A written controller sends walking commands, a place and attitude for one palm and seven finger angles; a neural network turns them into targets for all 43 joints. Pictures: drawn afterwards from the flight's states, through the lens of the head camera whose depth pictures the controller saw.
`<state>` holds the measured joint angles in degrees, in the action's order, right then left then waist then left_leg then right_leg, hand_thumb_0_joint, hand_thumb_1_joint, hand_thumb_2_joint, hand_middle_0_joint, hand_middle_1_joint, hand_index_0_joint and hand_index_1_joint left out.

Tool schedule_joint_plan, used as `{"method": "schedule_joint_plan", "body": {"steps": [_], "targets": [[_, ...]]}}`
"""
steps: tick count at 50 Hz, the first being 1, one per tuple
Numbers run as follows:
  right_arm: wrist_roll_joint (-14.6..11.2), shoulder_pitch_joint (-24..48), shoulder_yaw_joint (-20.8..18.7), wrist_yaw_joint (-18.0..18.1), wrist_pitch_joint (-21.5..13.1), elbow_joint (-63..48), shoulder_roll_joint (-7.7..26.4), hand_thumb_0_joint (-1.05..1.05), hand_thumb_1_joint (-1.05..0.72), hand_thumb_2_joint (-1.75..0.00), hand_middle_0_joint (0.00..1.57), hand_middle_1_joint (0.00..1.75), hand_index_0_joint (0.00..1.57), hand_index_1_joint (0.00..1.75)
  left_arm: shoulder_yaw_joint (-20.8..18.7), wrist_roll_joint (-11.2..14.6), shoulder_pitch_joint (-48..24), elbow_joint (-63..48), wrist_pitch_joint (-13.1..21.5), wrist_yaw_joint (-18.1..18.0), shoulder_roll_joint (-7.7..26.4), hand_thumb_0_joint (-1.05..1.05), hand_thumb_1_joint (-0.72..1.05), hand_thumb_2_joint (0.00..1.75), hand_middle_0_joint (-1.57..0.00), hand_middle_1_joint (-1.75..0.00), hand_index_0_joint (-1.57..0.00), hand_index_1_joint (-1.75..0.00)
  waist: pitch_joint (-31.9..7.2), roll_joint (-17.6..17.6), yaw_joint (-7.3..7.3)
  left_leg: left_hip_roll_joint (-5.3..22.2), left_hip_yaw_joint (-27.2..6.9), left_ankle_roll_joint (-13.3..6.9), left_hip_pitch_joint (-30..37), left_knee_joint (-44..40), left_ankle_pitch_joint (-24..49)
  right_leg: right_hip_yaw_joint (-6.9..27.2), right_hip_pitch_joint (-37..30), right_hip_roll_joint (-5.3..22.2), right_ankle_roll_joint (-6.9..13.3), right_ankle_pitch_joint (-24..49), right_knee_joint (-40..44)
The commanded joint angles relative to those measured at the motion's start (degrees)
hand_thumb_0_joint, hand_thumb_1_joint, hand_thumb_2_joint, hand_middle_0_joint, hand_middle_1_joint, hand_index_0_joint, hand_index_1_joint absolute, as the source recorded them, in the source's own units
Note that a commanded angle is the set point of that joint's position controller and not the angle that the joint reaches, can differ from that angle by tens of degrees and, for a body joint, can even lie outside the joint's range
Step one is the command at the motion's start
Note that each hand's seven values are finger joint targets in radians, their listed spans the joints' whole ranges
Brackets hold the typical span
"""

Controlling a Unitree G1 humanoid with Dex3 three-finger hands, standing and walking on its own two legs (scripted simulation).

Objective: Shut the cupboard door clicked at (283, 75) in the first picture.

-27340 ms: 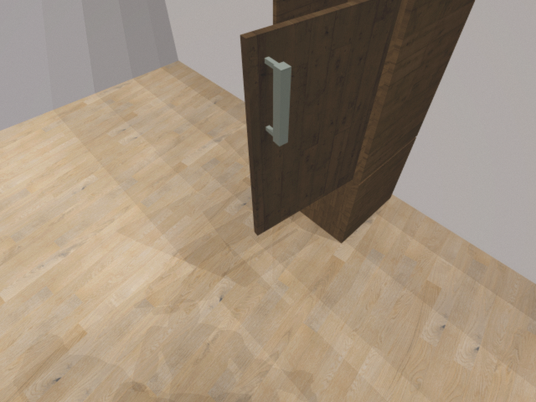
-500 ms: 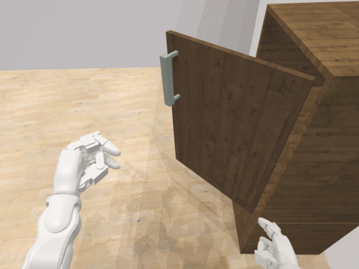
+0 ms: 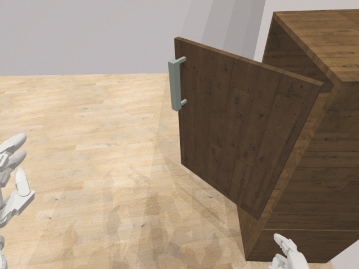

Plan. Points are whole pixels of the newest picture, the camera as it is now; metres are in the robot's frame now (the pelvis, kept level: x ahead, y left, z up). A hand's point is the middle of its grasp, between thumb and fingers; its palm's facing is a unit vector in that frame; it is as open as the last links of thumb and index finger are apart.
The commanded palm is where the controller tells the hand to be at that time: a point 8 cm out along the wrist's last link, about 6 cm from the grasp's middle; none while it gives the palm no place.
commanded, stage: draw the hand back to the body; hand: left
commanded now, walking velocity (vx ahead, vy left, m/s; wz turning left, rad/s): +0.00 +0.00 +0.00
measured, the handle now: (179, 84) +0.62 +0.09 +0.12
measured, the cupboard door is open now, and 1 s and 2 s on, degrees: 48 48 48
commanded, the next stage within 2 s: step back with the hand held close in 0.28 s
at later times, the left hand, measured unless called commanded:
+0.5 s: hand (40, 184) +0.20 +0.27 +0.17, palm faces +0.46 -0.77 -0.44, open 7.4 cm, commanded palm +0.14 +0.30 +0.17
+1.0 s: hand (11, 218) +0.14 +0.28 +0.16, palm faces +0.45 -0.76 -0.48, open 7.4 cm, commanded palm +0.08 +0.31 +0.17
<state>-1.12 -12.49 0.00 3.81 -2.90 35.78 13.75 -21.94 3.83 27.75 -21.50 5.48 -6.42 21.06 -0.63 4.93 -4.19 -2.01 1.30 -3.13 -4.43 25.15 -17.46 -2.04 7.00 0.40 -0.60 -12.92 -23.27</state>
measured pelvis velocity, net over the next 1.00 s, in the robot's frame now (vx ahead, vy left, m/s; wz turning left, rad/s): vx -0.07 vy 0.01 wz -0.02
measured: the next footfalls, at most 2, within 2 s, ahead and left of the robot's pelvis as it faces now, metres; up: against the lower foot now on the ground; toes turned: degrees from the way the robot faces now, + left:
right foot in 1.32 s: -0.08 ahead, -0.13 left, +0.00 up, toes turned +4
left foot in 1.84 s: -0.19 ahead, +0.14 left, +0.00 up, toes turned -1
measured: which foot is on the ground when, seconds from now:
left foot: down 0.00-1.00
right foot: down 0.00-1.00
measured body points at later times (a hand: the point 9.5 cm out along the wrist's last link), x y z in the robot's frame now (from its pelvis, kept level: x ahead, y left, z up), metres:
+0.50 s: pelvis +0.00 +0.00 +0.00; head -0.01 -0.02 +0.45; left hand +0.17 +0.31 +0.19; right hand +0.17 -0.23 -0.09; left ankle -0.04 +0.08 -0.74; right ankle +0.00 -0.13 -0.74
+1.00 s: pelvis -0.07 +0.01 -0.02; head -0.07 +0.02 +0.43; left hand +0.11 +0.32 +0.19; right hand +0.10 -0.23 -0.09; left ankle -0.04 +0.08 -0.74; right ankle +0.00 -0.13 -0.74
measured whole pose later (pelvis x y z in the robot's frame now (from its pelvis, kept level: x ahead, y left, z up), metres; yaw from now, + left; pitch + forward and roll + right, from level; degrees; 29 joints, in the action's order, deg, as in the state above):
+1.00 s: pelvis -0.07 +0.01 -0.02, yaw -1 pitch -1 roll -1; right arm -1.2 -12.9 -0.3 4.4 0.5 30.0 12.5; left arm -27.1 2.1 29.0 -27.3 12.4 -7.6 24.3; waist 0.8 0.0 -0.7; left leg -2.6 3.7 -5.0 -19.4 37.6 -17.6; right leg 2.3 21.9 0.5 -2.2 -12.2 -34.9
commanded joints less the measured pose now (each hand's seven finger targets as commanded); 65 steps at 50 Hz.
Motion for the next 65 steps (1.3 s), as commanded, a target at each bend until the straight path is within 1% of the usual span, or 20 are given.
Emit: {"method": "schedule_joint_plan", "body": {"steps": [1,5,8,14,20,21,22,25,28,33,34,39,43,48,51,53,55,57,61,65], "targets": [[-0.1,7.4,-1.7,0.7,-3.9,-8.8,5.8,0.0,-0.9,-0.9,0.2,0.3,0.2,0.3,-1.2,-0.4,-10.3,-9.1,3.5,-0.7,7.1,0.0,0.9,0.9,-0.2,-0.3,-0.2,-0.3,1.6,-2.2,1.91,3.6,-3.3,2.3,-4.0,-5.2,11.1,0.2,1.9,0.4,2.0,3.5,2.6],[0.2,7.8,-1.7,0.9,-4.4,-9.2,5.6,0.0,-0.9,-0.9,0.2,0.3,0.2,0.3,-3.4,-0.4,-9.7,-11.5,4.0,-1.0,9.6,0.0,0.9,0.9,-0.2,-0.3,-0.2,-0.3,-3.5,-3.3,0.8,3.2,-3.4,2.0,-3.2,-5.4,11.1,0.6,-1.5,0.5,2.1,4.1,2.2],[0.5,8.0,-1.3,0.8,-5.0,-9.1,5.4,0.0,-0.9,-0.9,0.2,0.3,0.2,0.3,-5.6,-0.4,-8.6,-13.9,4.0,-1.3,12.0,0.0,0.9,0.9,-0.2,-0.3,-0.2,-0.3,-5.2,0.6,0.04,3.0,-3.4,2.5,-3.5,-5.1,14.0,1.0,-4.1,0.5,2.4,6.7,2.0],[0.5,8.0,-0.8,0.6,-4.9,-8.9,4.6,0.0,-0.9,-0.9,0.2,0.3,0.2,0.3,-4.9,-0.2,-7.7,-12.2,3.5,-0.9,9.8,0.0,0.9,0.9,-0.2,-0.3,-0.2,-0.3,0.1,1.5,0.47,3.3,-3.2,3.3,-4.9,-5.5,15.5,0.6,-2.4,0.2,2.7,7.4,2.5],[0.4,7.3,-1.5,0.2,-4.3,-9.1,5.2,0.0,-0.9,-0.9,0.2,0.3,0.2,0.3,-4.4,-0.2,-5.6,-10.9,3.4,-0.3,8.8,0.0,0.9,0.9,-0.2,-0.3,-0.2,-0.3,-2.6,-1.5,0.49,3.7,-2.5,3.2,-3.1,-4.5,20.6,0.5,-2.8,0.4,2.3,10.6,1.8],[-0.3,7.4,-1.7,0.2,-3.4,-11.4,6.4,0.0,-0.9,-0.9,0.2,0.3,0.2,0.3,-12.6,-0.1,-15.7,-17.3,6.4,-0.8,17.5,0.0,0.9,0.9,-0.2,-0.3,-0.2,-0.3,-0.5,-0.8,2.23,5.3,-3.7,1.0,-8.5,-2.7,13.0,7.9,-1.8,3.3,3.1,15.7,2.6],[0.0,6.4,-1.7,0.5,-2.9,-9.8,5.5,0.0,-0.9,-0.9,0.2,0.3,0.2,0.3,-10.0,0.1,-8.5,-11.0,6.8,-0.5,13.5,0.0,0.9,0.9,-0.2,-0.3,-0.2,-0.3,-1.1,-5.3,2.73,4.8,-3.9,0.9,-8.0,-1.0,11.2,9.0,-0.7,5.6,3.8,17.0,2.7],[0.1,6.3,-2.4,0.2,-1.1,-10.4,6.1,0.0,-0.9,-0.9,0.2,0.3,0.2,0.3,-5.9,-0.3,-2.9,-10.1,6.9,0.0,9.6,0.0,0.9,0.9,-0.2,-0.3,-0.2,-0.3,-4.4,-6.2,3.31,5.4,-3.6,1.3,-5.8,1.4,14.9,9.8,1.0,7.7,4.1,21.2,0.7],[0.0,6.7,-3.0,0.3,0.1,-11.2,6.6,0.0,-0.9,-0.9,0.2,0.3,0.2,0.3,-6.9,-0.6,-0.1,-12.1,7.2,-0.6,10.9,0.0,0.9,0.9,-0.2,-0.3,-0.2,-0.3,-8.1,-2.7,3.27,7.0,-4.3,1.3,-5.9,1.4,22.1,8.4,-0.1,7.4,3.5,24.5,-3.3],[-0.4,7.3,-3.3,0.9,2.4,-13.5,6.2,0.0,-0.9,-0.9,0.2,0.3,0.2,0.3,-11.7,-0.6,2.4,-17.0,7.5,-1.8,15.8,0.0,0.9,0.9,-0.2,-0.3,-0.2,-0.3,-11.8,-4.7,3.38,8.0,-5.6,1.2,-9.6,2.6,26.2,8.6,-2.7,7.1,3.0,28.7,-7.8],[-0.5,7.2,-3.2,1.0,2.7,-14.0,5.6,0.0,-0.9,-0.9,0.2,0.3,0.2,0.3,-11.3,-0.4,3.3,-17.3,7.6,-1.8,14.9,0.0,0.9,0.9,-0.2,-0.3,-0.2,-0.3,-11.4,-5.0,3.54,8.0,-5.8,1.2,-11.0,2.8,25.9,8.8,-2.8,7.3,3.2,29.1,-8.4],[-0.2,7.1,-3.1,1.5,2.8,-15.1,6.0,0.0,-0.9,-0.9,0.2,0.3,0.2,0.3,-12.4,-0.3,3.4,-20.0,8.4,-2.0,15.3,0.0,0.9,0.9,-0.2,-0.3,-0.2,-0.3,-7.7,0.6,3.36,9.9,-8.6,-0.3,-18.3,-1.5,19.1,7.2,-2.3,3.7,1.4,18.4,-11.3],[0.3,6.2,-3.5,1.5,1.5,-14.7,7.0,0.0,-0.9,-0.9,0.2,0.3,0.2,0.3,-12.7,-0.9,2.4,-18.4,9.2,-2.0,14.5,0.0,0.9,0.9,-0.2,-0.3,-0.2,-0.3,-4.0,4.4,3.12,12.4,-10.5,-2.5,-28.6,-6.3,5.7,6.0,-5.1,1.0,0.4,9.9,-15.5],[-0.1,5.0,-3.8,1.3,0.2,-14.3,7.6,0.0,-0.9,-0.9,0.2,0.3,0.2,0.3,-11.7,-2.1,-1.2,-14.3,10.0,-1.9,12.9,0.0,0.9,0.9,-0.2,-0.3,-0.2,-0.3,-0.6,-1.0,3.88,11.1,-10.7,-3.9,-39.9,-6.1,-17.8,9.6,-7.6,1.5,0.7,7.4,-15.4],[-0.2,4.1,-3.9,0.9,-0.1,-14.1,7.2,0.0,-0.9,-0.9,0.2,0.3,0.2,0.3,-9.2,-2.1,-3.5,-15.3,10.5,-1.9,11.3,0.0,0.9,0.9,-0.2,-0.3,-0.2,-0.3,-0.1,-7.3,4.5,7.1,-8.7,-2.7,-35.3,1.0,-20.5,15.4,1.8,5.0,2.5,-1.4,-7.9],[0.2,4.3,-3.9,0.6,-0.5,-13.5,7.3,0.0,-0.9,-0.9,0.2,0.3,0.2,0.3,-10.4,-2.5,-4.9,-17.6,11.2,-2.3,13.6,0.0,0.9,0.9,-0.2,-0.3,-0.2,-0.3,-0.5,-9.0,4.52,6.1,-8.8,-2.1,-30.6,4.3,-19.2,18.4,7.5,7.0,3.8,-9.2,-2.8],[0.3,4.5,-3.3,0.5,-1.1,-13.2,6.5,0.0,-0.9,-0.9,0.2,0.3,0.2,0.3,-9.3,-2.3,-5.2,-20.0,12.0,-2.7,12.9,0.0,0.9,0.9,-0.2,-0.3,-0.2,-0.3,-1.4,-8.8,4.84,5.7,-9.2,-1.7,-26.3,4.9,-16.3,17.8,11.5,7.7,4.2,-11.5,-1.7],[0.5,4.6,-3.2,0.7,-1.9,-13.0,6.7,0.0,-0.9,-0.9,0.2,0.3,0.2,0.3,-10.5,-2.3,-4.7,-22.0,12.9,-3.2,13.8,0.0,0.9,0.9,-0.2,-0.3,-0.2,-0.3,-3.4,-5.2,4.74,6.7,-10.4,-2.3,-26.4,1.4,-16.2,14.5,9.3,5.4,3.1,-8.8,-4.8],[0.6,5.3,-3.4,1.2,-3.6,-13.2,7.3,0.0,-0.9,-0.9,0.2,0.3,0.2,0.3,-14.0,-3.0,-2.6,-22.6,14.4,-3.2,14.5,0.0,0.9,0.9,-0.2,-0.3,-0.2,-0.3,-5.9,7.9,3.72,15.6,-17.3,-5.6,-41.7,-11.0,-22.4,5.7,-7.9,-2.3,-0.5,2.9,-24.2],[1.1,4.2,-3.8,0.7,-4.5,-11.9,7.1,0.0,-0.9,-0.9,0.2,0.3,0.2,0.3,-13.7,-2.8,-1.8,-19.4,15.3,-2.0,13.1,0.0,0.9,0.9,-0.2,-0.3,-0.2,-0.3,-0.8,4.6,3.7,16.9,-17.0,-5.8,-40.8,-8.5,-14.5,6.0,-5.2,-3.6,-0.3,-1.6,-22.1]]}}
